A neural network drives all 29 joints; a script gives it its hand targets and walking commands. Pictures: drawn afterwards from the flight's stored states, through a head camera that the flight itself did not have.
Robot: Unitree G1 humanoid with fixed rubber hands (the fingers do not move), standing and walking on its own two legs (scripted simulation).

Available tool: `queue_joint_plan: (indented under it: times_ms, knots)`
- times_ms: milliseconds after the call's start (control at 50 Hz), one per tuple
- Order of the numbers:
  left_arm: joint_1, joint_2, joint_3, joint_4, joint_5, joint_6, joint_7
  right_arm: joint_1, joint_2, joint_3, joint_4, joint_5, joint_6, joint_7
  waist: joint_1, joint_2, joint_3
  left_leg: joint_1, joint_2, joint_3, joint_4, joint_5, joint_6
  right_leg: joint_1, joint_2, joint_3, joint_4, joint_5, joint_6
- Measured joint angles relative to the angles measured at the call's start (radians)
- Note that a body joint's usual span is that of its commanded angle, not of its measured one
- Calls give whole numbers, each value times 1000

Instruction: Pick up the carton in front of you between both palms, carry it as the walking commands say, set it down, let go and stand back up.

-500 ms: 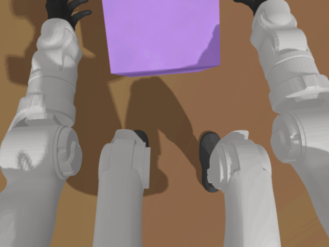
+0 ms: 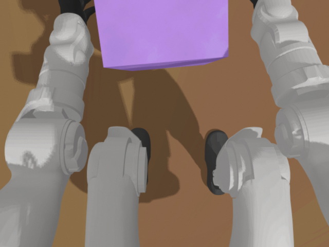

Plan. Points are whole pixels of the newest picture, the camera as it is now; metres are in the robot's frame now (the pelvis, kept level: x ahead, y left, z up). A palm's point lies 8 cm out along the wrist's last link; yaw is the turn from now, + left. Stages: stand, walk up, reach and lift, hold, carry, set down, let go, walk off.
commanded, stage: reach and lift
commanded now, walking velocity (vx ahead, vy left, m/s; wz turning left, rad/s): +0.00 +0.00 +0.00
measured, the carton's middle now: (163, 18) +0.54 +0.04 -0.25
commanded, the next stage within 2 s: none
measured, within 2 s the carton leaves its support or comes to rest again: leaves its support in 0.48 s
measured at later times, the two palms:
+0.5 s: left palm (83, 14) +0.53 +0.18 -0.17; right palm out of the picture +0.55 -0.12 -0.16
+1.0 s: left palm out of the picture +0.48 +0.17 +0.03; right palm out of the picture +0.51 -0.13 +0.04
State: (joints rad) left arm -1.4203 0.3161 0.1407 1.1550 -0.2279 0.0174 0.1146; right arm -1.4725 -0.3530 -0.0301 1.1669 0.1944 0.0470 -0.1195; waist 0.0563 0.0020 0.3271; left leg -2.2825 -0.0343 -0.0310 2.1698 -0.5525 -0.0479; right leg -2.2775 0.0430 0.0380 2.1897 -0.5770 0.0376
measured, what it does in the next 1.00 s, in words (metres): rises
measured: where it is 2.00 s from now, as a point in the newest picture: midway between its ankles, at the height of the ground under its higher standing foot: (177, 171)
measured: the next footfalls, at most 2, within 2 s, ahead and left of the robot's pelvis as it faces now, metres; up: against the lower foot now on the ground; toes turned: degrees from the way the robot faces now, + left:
none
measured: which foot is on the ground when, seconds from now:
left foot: down 0.00-1.00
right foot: down 0.00-1.00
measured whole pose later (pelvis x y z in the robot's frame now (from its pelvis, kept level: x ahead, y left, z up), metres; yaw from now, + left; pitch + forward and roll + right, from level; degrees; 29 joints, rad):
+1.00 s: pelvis -0.01 +0.00 +0.10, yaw +0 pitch +43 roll +0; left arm -1.08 0.02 0.50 0.73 0.22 0.37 0.04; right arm -1.15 -0.03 -0.49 0.81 -0.23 0.33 -0.07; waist 0.03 -0.04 -0.14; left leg -2.09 -0.09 -0.08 1.82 -0.47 -0.07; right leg -2.08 0.12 0.07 1.83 -0.50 0.06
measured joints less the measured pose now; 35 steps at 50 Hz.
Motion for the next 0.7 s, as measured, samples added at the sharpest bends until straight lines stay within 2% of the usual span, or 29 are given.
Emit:
queue_joint_plan:
  times_ms: [100,160,180,240,340,400,460,540,620,700]
  knots:
    - [-8,-5,-5,30,0,-9,-7,-18,26,23,16,13,-4,-6,-2,-4,0,-3,4,-5,-18,8,-3,-5,4,-5,-20,13,-4]
    - [-31,-16,-16,23,-7,-12,14,-49,47,29,23,2,-7,-10,-2,-4,24,7,5,-3,-23,12,-3,3,6,-2,-24,17,-4]
    - [-42,-17,-11,30,-6,-8,17,-61,51,21,31,-5,-7,-30,-2,-2,33,11,4,-3,-23,12,-3,8,6,-1,-24,17,-3]
    - [-55,-24,2,34,11,2,19,-84,59,1,46,-36,2,-48,-3,1,46,19,0,-1,-18,11,-2,17,8,2,-18,14,0]
    - [-53,-38,59,6,79,56,8,-87,67,-83,46,-93,41,-29,0,-9,49,24,1,3,7,1,-1,18,21,11,8,7,6]
    - [-18,-52,87,-44,111,94,-13,-50,77,-121,-1,-123,72,-19,2,-15,35,20,1,3,25,-10,0,13,26,12,24,-3,8]
    - [31,-60,74,-109,105,134,-12,4,95,-141,-64,-122,103,-29,1,-23,8,11,0,1,36,-19,0,5,32,12,34,-9,10]
    - [97,-80,68,-221,92,184,34,99,134,-152,-193,-108,136,-57,-5,-29,-59,-1,-13,-8,27,-18,-9,-4,43,17,23,-10,20]
    - [173,-123,115,-321,135,231,29,178,170,-203,-287,-135,176,-46,-5,-33,-163,-6,-31,-19,-11,-7,-20,-6,50,20,-14,-3,26]
    - [248,-174,189,-381,211,270,3,242,228,-281,-335,-221,212,-22,-15,-36,-285,18,-43,-28,-72,5,-25,20,54,22,-75,4,26]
